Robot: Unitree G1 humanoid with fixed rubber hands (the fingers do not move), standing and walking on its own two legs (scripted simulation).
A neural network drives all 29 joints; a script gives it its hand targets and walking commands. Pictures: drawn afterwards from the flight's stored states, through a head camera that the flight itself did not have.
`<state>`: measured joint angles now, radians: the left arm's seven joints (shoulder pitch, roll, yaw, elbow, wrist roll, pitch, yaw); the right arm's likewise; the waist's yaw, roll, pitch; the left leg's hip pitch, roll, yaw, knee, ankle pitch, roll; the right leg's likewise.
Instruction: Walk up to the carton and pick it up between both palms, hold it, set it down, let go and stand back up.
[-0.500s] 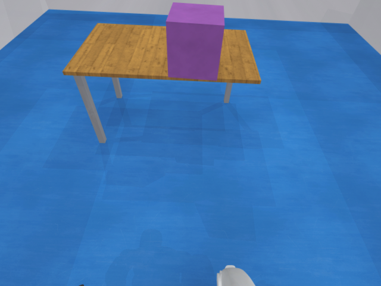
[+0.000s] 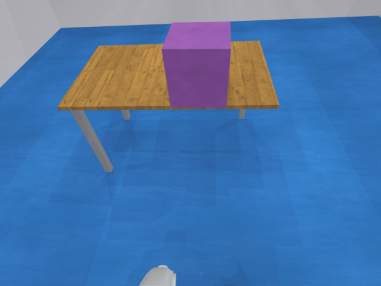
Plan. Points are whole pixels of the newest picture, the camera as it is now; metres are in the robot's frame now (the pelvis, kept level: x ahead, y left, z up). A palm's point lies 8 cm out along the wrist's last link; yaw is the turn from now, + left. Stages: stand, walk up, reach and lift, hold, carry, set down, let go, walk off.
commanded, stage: walk up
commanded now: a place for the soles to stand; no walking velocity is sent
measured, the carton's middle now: (199, 65) +0.98 +0.05 -0.05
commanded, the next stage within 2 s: none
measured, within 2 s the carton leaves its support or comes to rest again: neither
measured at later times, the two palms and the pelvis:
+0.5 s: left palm (83, 229) +0.28 +0.33 -0.12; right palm (295, 267) +0.21 -0.19 -0.10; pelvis +0.20 +0.07 +0.00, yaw +2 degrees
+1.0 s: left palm (105, 194) +0.38 +0.29 -0.11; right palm (284, 177) +0.46 -0.22 -0.11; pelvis +0.37 +0.03 +0.00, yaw +1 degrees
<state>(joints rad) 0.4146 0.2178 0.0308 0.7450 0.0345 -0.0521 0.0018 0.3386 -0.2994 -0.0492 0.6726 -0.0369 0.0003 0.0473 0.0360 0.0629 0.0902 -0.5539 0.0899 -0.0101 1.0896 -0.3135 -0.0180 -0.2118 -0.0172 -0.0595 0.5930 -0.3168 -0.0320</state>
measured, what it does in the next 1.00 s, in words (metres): walks ahead: left foot, then right foot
